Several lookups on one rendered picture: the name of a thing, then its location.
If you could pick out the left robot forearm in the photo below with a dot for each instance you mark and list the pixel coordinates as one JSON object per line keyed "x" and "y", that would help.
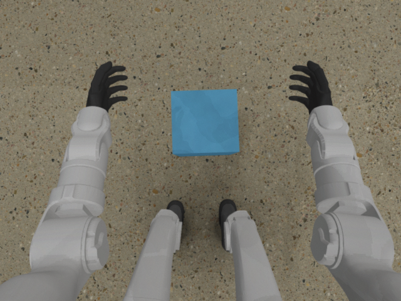
{"x": 83, "y": 171}

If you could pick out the carton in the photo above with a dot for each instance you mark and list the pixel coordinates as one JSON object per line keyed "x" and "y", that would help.
{"x": 204, "y": 122}

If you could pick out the right robot hand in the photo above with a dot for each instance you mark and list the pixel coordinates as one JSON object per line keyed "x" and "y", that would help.
{"x": 318, "y": 93}

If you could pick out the left robot shin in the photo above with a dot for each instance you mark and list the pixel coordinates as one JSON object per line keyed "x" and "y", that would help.
{"x": 165, "y": 212}

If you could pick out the robot right foot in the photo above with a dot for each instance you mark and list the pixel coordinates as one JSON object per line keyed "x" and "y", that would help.
{"x": 226, "y": 208}

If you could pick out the left robot hand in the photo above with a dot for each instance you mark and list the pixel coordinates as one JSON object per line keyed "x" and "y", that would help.
{"x": 100, "y": 92}

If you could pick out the right robot upper arm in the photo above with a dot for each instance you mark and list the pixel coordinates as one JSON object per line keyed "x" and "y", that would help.
{"x": 358, "y": 252}

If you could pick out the right robot forearm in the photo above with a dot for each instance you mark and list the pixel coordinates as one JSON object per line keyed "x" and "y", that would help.
{"x": 339, "y": 183}

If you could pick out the left robot upper arm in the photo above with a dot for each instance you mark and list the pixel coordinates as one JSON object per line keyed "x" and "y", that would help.
{"x": 64, "y": 254}

